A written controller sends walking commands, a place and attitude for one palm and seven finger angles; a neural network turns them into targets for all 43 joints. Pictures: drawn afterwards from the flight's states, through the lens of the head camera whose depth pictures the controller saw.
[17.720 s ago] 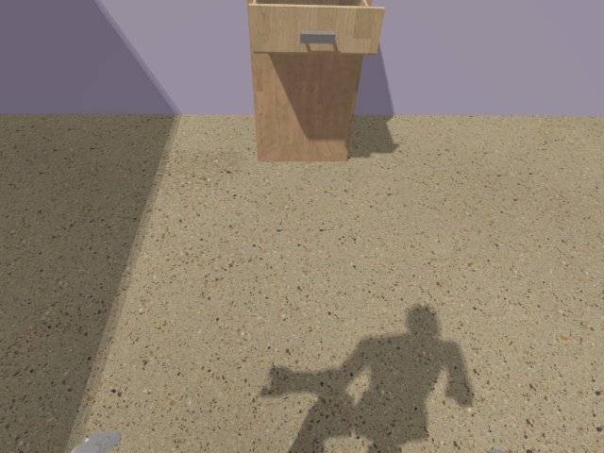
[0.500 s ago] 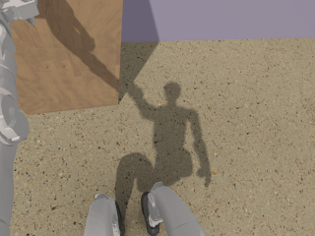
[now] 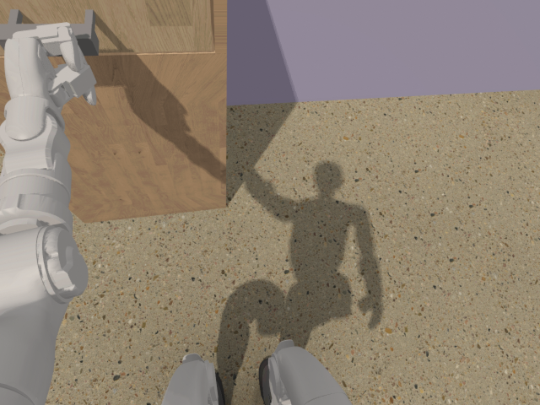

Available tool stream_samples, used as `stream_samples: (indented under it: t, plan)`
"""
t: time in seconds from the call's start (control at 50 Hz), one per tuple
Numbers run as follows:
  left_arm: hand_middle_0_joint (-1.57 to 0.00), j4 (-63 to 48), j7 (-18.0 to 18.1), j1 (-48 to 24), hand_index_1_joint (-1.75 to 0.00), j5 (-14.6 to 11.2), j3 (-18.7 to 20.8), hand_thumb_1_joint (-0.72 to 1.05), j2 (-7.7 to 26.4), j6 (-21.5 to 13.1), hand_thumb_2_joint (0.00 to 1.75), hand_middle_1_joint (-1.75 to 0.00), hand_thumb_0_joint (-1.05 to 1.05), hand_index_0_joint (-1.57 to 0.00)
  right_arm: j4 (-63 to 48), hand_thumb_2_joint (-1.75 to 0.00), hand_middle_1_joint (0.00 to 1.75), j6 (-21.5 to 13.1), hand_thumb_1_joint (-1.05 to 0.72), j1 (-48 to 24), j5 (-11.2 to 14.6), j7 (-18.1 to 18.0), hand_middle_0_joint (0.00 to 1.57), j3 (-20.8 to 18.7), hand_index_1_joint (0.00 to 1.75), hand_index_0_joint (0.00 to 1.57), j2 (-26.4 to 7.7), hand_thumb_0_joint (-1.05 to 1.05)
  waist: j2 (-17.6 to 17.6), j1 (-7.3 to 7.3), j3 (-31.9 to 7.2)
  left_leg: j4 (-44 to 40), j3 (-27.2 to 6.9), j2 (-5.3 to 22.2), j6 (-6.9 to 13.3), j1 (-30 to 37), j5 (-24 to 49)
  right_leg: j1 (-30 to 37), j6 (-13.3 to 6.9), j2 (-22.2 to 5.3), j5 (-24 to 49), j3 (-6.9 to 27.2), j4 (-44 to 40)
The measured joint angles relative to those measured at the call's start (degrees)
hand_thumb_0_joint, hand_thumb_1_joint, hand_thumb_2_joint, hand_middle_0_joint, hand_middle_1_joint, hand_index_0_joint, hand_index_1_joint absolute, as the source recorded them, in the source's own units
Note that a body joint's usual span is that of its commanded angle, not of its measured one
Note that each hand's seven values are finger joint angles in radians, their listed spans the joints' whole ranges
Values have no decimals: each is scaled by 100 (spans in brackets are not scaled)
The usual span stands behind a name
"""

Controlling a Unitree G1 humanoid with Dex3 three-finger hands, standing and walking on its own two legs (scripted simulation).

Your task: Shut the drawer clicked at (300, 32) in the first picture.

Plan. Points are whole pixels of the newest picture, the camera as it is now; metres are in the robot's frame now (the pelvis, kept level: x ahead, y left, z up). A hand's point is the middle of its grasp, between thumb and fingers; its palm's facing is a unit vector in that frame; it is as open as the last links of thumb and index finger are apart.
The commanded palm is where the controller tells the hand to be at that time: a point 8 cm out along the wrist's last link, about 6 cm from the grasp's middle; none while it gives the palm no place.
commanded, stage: draw the hand back to the body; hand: left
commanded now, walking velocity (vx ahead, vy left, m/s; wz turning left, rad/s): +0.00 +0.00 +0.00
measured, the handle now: (52, 28) +0.64 +0.22 +0.08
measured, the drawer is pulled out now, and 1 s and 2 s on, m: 0.00 0.00 0.00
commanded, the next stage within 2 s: step back with the hand held close in 1.38 s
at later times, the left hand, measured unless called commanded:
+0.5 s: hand (19, 152) +0.40 +0.20 +0.15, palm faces +0.04 -1.00 -0.03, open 3.3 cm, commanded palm +0.37 +0.25 +0.16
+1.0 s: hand out of the picture +0.25 +0.23 +0.21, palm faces +0.34 -0.90 -0.29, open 3.3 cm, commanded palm +0.19 +0.28 +0.23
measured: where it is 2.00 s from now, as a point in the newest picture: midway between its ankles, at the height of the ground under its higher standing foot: outside the picture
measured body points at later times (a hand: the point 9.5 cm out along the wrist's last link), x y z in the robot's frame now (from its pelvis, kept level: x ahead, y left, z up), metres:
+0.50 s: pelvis +0.04 +0.00 +0.05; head +0.08 +0.00 +0.50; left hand +0.40 +0.25 +0.15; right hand +0.18 -0.25 -0.05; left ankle +0.01 +0.08 -0.66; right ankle +0.01 -0.10 -0.66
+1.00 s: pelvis +0.02 +0.00 +0.08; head +0.00 -0.02 +0.53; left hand +0.22 +0.28 +0.23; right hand +0.21 -0.21 +0.00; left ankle +0.01 +0.08 -0.66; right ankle +0.01 -0.10 -0.66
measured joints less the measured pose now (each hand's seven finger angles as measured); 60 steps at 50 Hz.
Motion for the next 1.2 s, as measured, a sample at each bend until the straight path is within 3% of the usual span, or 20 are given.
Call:
stream_samples:
  t: [0.08, 0.22, 0.38, 0.52, 0.62, 0.76, 0.96, 1.2]
  plan:
    - [-140, -357, -137, 462, -160, -160, 76, 87, -157, -58, 89, -160, 2, -140, -58, -90, 29, 141, -91, -27, 56, -3, 20, -73, 30, 20, 12, 1, -30, 136, -61, -208, 60, 9, -28, 335, -34, 287, -19, 21, -38, 75, -154]
    - [-140, -1930, -411, 2333, -160, -696, -219, 90, -776, 151, 90, -160, 2, -140, -257, -90, 29, 292, -91, -36, 327, -32, 20, -210, 30, 20, 20, 1, -29, 552, -162, -949, 171, -16, -49, 1425, 59, 1311, -12, 41, 42, 250, -825]
    - [-140, -3374, -370, 3733, -160, -1041, -700, 90, -1267, 241, 90, -160, 2, -140, -279, -90, 29, 59, -91, -560, 489, -174, 20, -300, 30, 20, -4, 1, -70, 901, -152, -1466, 72, -124, -67, 2424, 150, 2336, -1, -30, 94, 201, -1306]
    - [-140, -4320, -590, 4569, -160, -1291, -1022, 90, -1425, 662, 90, -160, 2, -140, -394, -90, 29, -121, -91, -1036, 589, -322, 20, -288, 30, 20, -45, 1, -12, 1149, -98, -1786, 54, -232, -39, 3057, 308, 2963, 31, -126, 179, 194, -1558]
    - [-140, -5262, 238, 5259, -160, -754, -1441, 90, -1414, 1109, 90, -160, 2, -140, -405, -90, 29, -60, -91, -1348, 601, -498, 20, -240, 30, 20, 69, 1, -33, 1336, 120, -2306, 117, -298, -27, 3738, 566, 3579, 46, -181, 388, 272, -1959]
    - [-140, -6173, 860, 6040, -160, -525, -1524, 90, -1417, 1464, 90, -160, 2, -140, -309, -90, 29, -85, -91, -1578, 564, -655, 20, -64, 30, 20, 193, 1, -47, 1501, 397, -3015, 119, -357, -19, 4575, 937, 4391, 57, -221, 720, 297, -2602]
    - [-140, -7673, 1064, 7309, -160, -472, -1358, 90, -1396, 1480, 90, -160, 2, -140, -119, -90, 29, -336, -91, -1538, 421, -631, 20, -14, 30, 20, 201, 1, 65, 1614, 643, -3669, 116, -393, -6, 5363, 1246, 5183, 77, -238, 1035, 318, -3263]
    - [-141, -9347, 1095, 9049, -160, -451, -776, 90, -1217, 1315, 90, -160, 2, -140, -14, -90, 29, -579, -91, -1366, 329, -571, 20, -176, 30, 20, 183, 2, 135, 1709, 635, -3759, 105, -349, -25, 5583, 1269, 5459, 62, -188, 1123, 316, -3478]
